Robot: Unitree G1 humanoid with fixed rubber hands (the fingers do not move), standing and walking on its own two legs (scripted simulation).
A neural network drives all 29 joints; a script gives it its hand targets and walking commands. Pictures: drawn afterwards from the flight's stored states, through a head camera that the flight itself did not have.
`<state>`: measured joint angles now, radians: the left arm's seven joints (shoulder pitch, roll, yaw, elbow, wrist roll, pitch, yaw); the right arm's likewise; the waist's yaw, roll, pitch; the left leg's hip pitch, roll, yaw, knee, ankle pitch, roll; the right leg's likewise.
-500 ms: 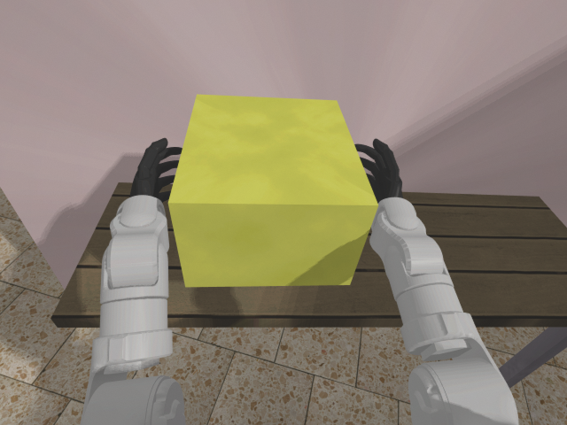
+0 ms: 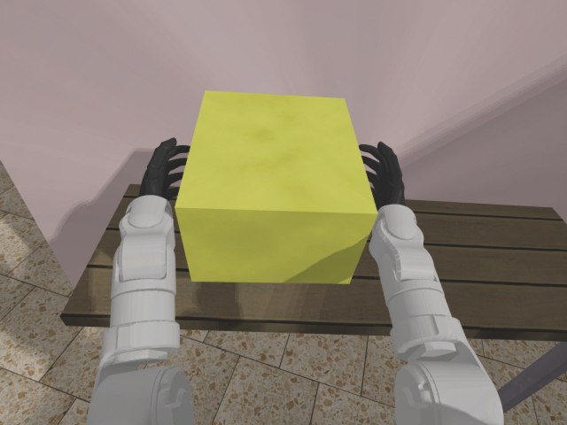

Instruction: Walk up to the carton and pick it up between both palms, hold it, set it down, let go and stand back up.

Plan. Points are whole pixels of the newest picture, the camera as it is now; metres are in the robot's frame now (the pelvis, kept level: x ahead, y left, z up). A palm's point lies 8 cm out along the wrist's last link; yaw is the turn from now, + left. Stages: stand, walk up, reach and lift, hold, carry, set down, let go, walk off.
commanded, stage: set down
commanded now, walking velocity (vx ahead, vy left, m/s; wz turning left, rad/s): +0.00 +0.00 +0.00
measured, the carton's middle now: (273, 182) +0.42 +0.02 +0.15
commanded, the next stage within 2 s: none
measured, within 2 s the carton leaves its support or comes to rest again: neither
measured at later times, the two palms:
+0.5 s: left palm (175, 209) +0.39 +0.17 +0.11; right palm (380, 210) +0.39 -0.15 +0.12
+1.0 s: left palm (176, 217) +0.40 +0.17 +0.09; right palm (373, 215) +0.40 -0.15 +0.10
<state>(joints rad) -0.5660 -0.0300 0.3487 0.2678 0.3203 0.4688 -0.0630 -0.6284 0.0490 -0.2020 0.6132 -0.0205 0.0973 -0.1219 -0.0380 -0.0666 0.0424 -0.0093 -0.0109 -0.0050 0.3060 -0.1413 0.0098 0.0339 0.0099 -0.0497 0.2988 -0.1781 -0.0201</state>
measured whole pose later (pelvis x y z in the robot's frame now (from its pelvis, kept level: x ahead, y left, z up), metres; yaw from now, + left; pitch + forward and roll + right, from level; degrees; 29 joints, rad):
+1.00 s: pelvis +0.02 +0.00 +0.00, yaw +0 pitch -1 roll +0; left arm -0.64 0.00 0.36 0.72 0.27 0.12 0.00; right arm -0.67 0.06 -0.40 0.90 -0.19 -0.19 -0.08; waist 0.01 -0.06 0.02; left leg -0.13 0.01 0.01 0.30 -0.15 0.00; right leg -0.07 0.02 -0.06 0.26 -0.17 -0.03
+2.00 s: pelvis +0.05 -0.01 +0.00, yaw -1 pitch +15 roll +0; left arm -0.72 0.05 0.38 1.08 0.19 -0.22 0.04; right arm -0.72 0.06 -0.50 1.01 -0.33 -0.34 -0.08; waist 0.01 -0.01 -0.10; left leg -0.44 0.02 0.05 0.35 -0.17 0.00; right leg -0.39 0.02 -0.06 0.31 -0.19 -0.03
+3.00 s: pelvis +0.03 +0.00 -0.01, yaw -2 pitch +22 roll -1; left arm -0.86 0.11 0.39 1.34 0.19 -0.41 0.08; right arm -0.84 -0.01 -0.52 1.21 -0.33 -0.39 -0.06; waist 0.01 0.00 -0.16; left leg -0.64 0.03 0.07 0.44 -0.18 0.01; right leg -0.59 0.02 -0.06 0.40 -0.18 -0.02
